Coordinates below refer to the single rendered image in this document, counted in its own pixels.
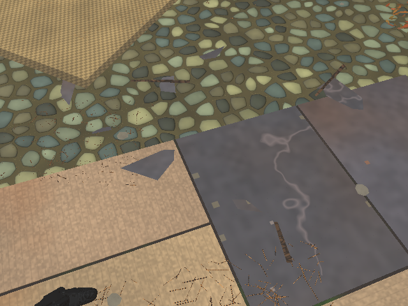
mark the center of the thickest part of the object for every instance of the left robot hand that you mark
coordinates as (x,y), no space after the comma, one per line
(69,297)

